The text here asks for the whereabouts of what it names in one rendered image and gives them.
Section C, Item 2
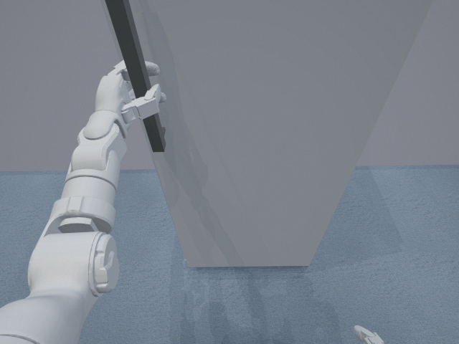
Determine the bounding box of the fridge door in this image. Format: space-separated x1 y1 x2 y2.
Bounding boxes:
102 0 433 267

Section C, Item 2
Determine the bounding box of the right robot hand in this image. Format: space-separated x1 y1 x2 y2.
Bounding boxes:
354 325 384 344

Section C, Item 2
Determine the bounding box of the left robot hand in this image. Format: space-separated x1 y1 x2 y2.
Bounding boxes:
95 60 166 130

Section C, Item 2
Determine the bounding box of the robot left forearm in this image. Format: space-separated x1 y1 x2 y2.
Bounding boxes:
27 110 128 292

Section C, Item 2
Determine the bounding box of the left robot upper arm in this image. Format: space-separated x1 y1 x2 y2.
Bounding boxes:
0 231 119 344

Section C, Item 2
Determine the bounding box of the handle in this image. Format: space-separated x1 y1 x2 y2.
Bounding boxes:
105 0 166 152

